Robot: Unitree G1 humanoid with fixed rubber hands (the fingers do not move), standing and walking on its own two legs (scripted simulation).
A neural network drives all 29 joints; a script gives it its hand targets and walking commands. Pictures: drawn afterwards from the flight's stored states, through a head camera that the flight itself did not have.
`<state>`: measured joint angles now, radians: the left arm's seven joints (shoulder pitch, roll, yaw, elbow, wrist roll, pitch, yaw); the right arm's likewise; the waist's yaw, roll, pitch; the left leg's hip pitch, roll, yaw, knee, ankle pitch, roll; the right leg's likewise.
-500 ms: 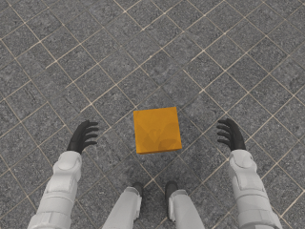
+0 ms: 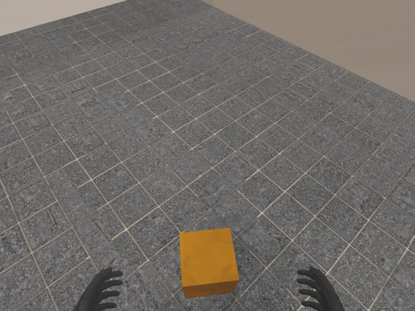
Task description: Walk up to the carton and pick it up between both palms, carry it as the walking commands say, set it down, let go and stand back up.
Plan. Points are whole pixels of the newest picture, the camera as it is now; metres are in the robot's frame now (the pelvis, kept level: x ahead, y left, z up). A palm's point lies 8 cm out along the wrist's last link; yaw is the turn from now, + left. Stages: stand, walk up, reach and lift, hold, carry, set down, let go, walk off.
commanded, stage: let go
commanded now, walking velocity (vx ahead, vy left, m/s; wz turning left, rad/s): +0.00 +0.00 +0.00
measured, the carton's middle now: (207, 264) +0.39 +0.01 -0.65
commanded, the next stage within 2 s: stand in 0.36 s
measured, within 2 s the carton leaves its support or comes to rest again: neither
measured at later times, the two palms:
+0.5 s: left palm (82, 307) +0.15 +0.25 -0.09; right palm out of the picture +0.14 -0.26 -0.08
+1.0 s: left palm out of the picture +0.11 +0.29 -0.11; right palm out of the picture +0.08 -0.28 -0.10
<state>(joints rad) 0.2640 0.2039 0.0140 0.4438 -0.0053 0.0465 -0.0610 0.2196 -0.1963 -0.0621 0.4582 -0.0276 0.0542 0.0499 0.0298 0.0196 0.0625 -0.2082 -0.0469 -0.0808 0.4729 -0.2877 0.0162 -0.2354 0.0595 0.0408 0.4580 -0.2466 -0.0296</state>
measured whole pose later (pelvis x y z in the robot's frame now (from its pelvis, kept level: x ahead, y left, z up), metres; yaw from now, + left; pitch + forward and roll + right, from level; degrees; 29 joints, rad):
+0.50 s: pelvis +0.00 -0.02 +0.00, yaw +1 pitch -1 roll +0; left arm 0.17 0.27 0.04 0.63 0.03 0.07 0.00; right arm 0.22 -0.25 -0.01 0.60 -0.04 0.08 -0.01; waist 0.01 -0.01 0.04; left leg -0.17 -0.02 -0.08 0.50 -0.31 0.00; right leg -0.18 0.08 0.01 0.47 -0.27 -0.05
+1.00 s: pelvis +0.00 +0.01 +0.00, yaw +0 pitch -1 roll +0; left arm 0.17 0.33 0.02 0.89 0.04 0.01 0.02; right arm 0.24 -0.31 -0.02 0.86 -0.03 0.01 -0.02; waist -0.01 -0.02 0.00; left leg -0.13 -0.05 -0.05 0.43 -0.28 0.03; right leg -0.16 0.05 0.04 0.43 -0.25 -0.02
